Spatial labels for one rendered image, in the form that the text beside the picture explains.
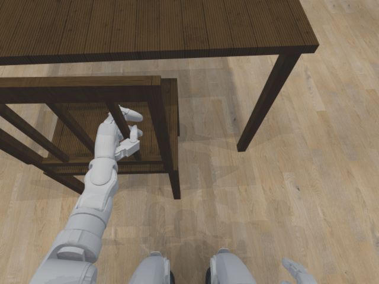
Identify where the left robot hand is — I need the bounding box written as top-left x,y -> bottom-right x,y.
95,105 -> 143,162

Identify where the left robot shin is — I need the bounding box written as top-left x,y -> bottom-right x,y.
150,251 -> 163,257

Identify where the chair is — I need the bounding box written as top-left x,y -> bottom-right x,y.
0,75 -> 181,199

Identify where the right robot hand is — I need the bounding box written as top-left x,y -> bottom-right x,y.
281,258 -> 317,284

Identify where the robot left thigh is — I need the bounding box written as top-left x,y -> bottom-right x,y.
128,256 -> 170,284

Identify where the robot left upper arm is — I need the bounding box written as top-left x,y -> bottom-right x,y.
33,259 -> 98,284

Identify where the robot left forearm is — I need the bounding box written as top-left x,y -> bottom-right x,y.
29,157 -> 118,284

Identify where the table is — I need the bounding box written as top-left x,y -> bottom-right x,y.
0,0 -> 320,164

